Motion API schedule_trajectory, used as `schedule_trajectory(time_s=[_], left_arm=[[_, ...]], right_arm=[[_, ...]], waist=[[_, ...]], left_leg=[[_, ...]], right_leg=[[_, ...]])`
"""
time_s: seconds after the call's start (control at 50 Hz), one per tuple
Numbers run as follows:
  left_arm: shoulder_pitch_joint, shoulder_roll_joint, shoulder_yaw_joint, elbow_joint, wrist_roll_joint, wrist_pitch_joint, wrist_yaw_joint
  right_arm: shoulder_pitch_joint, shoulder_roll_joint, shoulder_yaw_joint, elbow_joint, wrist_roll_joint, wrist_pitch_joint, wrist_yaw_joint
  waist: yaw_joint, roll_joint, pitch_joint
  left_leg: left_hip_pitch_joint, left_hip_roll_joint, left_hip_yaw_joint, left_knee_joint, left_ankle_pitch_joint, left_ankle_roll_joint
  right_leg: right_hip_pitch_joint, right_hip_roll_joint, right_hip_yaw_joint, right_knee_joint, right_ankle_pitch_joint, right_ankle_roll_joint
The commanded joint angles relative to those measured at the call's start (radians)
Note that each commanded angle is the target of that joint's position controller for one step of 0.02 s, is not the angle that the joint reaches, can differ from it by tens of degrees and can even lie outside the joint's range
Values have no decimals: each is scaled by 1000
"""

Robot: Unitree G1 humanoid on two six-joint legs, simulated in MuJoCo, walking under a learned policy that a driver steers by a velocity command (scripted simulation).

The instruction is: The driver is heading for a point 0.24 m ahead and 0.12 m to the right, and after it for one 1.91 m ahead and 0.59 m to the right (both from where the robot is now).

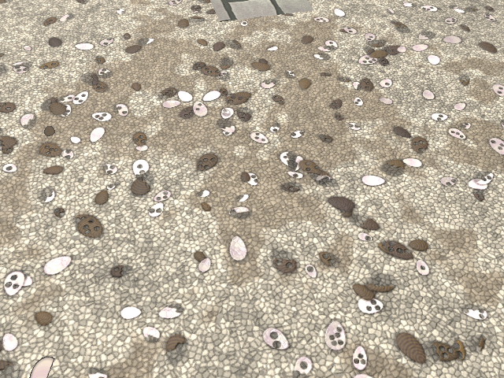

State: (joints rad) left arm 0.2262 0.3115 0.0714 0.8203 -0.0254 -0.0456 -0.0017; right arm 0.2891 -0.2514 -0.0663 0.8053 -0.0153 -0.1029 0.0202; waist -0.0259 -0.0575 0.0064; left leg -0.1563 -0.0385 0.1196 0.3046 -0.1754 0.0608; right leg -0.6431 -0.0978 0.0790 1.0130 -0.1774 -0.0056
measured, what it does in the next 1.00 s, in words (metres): goes down, turning right: right foot 0.04 m lower, then left foot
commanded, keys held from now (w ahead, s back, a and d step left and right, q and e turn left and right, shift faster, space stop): w+e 0.06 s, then e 0.62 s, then no key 0.32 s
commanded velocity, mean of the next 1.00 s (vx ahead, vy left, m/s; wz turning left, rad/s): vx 0.15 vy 0.00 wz -0.45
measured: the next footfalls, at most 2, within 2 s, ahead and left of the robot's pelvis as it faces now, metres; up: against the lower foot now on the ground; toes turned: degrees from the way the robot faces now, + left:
right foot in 0.30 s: +0.30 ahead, -0.15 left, -0.04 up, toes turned -11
left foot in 0.78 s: +0.39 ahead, +0.06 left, -0.04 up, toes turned -30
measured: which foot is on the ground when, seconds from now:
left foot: down 0.00-0.30, up 0.32-0.76, down 0.78-1.00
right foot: up 0.00-0.28, down 0.30-0.78, up 0.80-1.00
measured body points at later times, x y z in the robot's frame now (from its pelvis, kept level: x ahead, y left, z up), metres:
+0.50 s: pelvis +0.21 -0.05 -0.05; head +0.26 -0.08 +0.39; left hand +0.43 +0.17 -0.15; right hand +0.28 -0.36 -0.17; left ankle +0.23 +0.12 -0.67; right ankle +0.26 -0.14 -0.79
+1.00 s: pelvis +0.28 -0.01 -0.05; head +0.31 +0.01 +0.40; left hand +0.55 +0.16 -0.16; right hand +0.26 -0.30 -0.14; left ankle +0.36 +0.08 -0.79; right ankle +0.20 -0.13 -0.72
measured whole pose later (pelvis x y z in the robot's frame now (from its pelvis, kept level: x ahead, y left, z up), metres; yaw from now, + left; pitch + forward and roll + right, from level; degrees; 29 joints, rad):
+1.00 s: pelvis +0.28 -0.01 -0.05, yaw -29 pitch +1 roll -1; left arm 0.19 0.30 0.08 0.66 0.00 0.06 0.03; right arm 0.21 -0.23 -0.05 0.70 -0.02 0.00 -0.03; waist -0.02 -0.04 0.01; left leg -0.30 0.01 -0.04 0.49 -0.22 0.01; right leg -0.47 0.05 0.10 0.99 -0.41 0.09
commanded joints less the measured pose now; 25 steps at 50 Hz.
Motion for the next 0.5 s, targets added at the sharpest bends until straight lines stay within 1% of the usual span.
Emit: schedule_trajectory(time_s=[0.02, 0.04, 0.06, 0.08, 0.1, 0.12, 0.14, 0.16, 0.2, 0.22, 0.24, 0.26, 0.28, 0.3, 0.32, 0.34, 0.36, 0.38, 0.4, 0.42, 0.44, 0.46, 0.48, 0.5], left_arm=[[30, 30, 11, -44, 6, -6, -8], [18, 40, 16, -46, 2, -11, -14], [-7, 40, 18, -53, 2, -15, -19], [-31, 31, 15, -62, 7, -17, -25], [-75, 19, 10, -82, 13, -19, -32], [-134, 1, 2, -107, 20, -20, -40], [-172, -13, -3, -129, 22, -19, -48], [-187, -11, -3, -146, 21, -17, -58], [-191, 11, 4, -170, 18, -9, -77], [-187, 24, 8, -179, 22, -7, -84], [-164, 41, 17, -182, 25, -5, -88], [-103, 63, 28, -171, 27, -7, -89], [-2, 96, 48, -143, 28, -11, -79], [101, 142, 68, -115, 32, -15, -55], [128, 228, 73, -110, 40, -15, -35], [143, 249, 67, -157, 41, -20, -38], [146, 211, 64, -176, 31, -2, -40], [65, 177, 53, -185, 14, 9, -35], [-9, 140, 41, -203, 7, 22, -25], [-60, 127, 32, -215, 12, 31, -16], [-74, 129, 30, -218, 24, 36, -13], [-92, 141, 34, -228, 37, 35, -11], [-92, 153, 39, -228, 43, 33, -7], [-71, 158, 40, -225, 41, 29, 0]], right_arm=[[-59, -142, -37, -50, -5, -28, -13], [-63, -139, -35, -48, -3, -29, -15], [-56, -138, -35, -41, 0, -30, -20], [-57, -139, -34, -36, 2, -26, -26], [-62, -145, -35, -33, 7, -17, -33], [-38, -153, -37, -25, 11, -10, -42], [-12, -159, -39, -13, 16, 0, -48], [2, -168, -42, -6, 21, 10, -53], [1, -187, -51, -6, 31, 29, -63], [-2, -198, -55, -11, 34, 39, -68], [-6, -211, -60, -17, 38, 48, -73], [-11, -213, -61, -22, 41, 55, -76], [-19, -203, -57, -28, 41, 58, -75], [-13, -171, -44, -32, 37, 52, -69], [74, -38, -6, -57, -28, 42, -54], [148, -84, 6, -80, -2, 23, -33], [33, -170, -9, -106, 30, 18, -28], [-37, -176, -7, -143, 37, 24, -33], [-67, -171, -7, -133, 21, 41, -50], [-70, -179, -12, -134, 14, 66, -64], [-63, -169, -14, -138, 13, 87, -69], [-44, -156, -11, -137, 6, 95, -72], [-31, -138, -7, -139, -3, 96, -77], [-26, -153, -14, -136, -6, 92, -80]], waist=[[33, 105, -7], [32, 101, 2], [23, 102, 10], [16, 96, 28], [8, 85, 58], [-20, 87, 71], [-37, 84, 73], [-42, 88, 72], [-38, 103, 60], [-35, 105, 43], [-21, 111, 21], [9, 110, -19], [60, 91, -74], [116, 38, -133], [44, -201, -240], [55, -172, -478], [133, -38, -525], [101, 2, -419], [69, 97, -314], [31, 92, -220], [2, 61, -163], [-12, 37, -149], [-19, 16, -161], [-14, 21, -178]], left_leg=[[27, 277, -115, -171, 271, 138], [25, 255, -73, -165, 275, 126], [42, 258, -52, -154, 278, 115], [47, 257, -26, -136, 319, 109], [20, 235, 24, -120, 335, 92], [18, 238, 43, -99, 364, 88], [38, 247, 49, -71, 382, 87], [67, 262, 48, -38, 394, 83], [144, 293, 42, 49, 428, 73], [177, 305, 36, 100, 474, 65], [194, 311, 34, 167, 557, 56], [195, 305, 37, 277, 610, 42], [166, 270, 61, 447, 617, 17], [34, 205, 93, 714, 442, -42], [-379, 88, 65, 1101, -532, -101], [-591, -9, -138, 1351, -683, -152], [-615, 33, -231, 1356, -579, -143], [-682, 65, -220, 1303, -473, -132], [-663, 95, -211, 1232, -386, -135], [-595, 109, -217, 1148, -338, -139], [-519, 115, -216, 1075, -332, -137], [-462, 99, -196, 1052, -309, -137], [-438, 87, -184, 1029, -295, -139], [-436, 77, -199, 994, -228, -144]], right_leg=[[-34, -28, 52, -83, 199, 7], [-26, -19, 45, -143, 269, 3], [-31, -16, 47, -181, 327, -1], [-31, -10, 33, -229, 358, -4], [-2, 0, -5, -327, 399, -5], [21, 9, -42, -376, 434, -5], [28, 15, -57, -416, 438, -5], [28, 19, -61, -445, 427, -7], [14, 25, -67, -497, 353, -18], [22, 42, -86, -516, 294, -24], [60, 65, -110, -526, 229, -32], [138, 92, -132, -532, 186, -43], [270, 133, -157, -569, 211, -65], [476, 116, -125, -626, 472, -113], [861, -108, 133, -377, 1154, -226], [1099, -316, 528, -385, 1264, -471], [1078, -281, 473, -468, 1090, -458], [975, -243, 417, -508, 853, -409], [788, -207, 384, -560, 660, -361], [593, -187, 361, -614, 558, -344], [454, -162, 342, -650, 498, -329], [367, -134, 312, -658, 552, -323], [335, -113, 278, -650, 634, -315], [339, -88, 256, -637, 651, -305]])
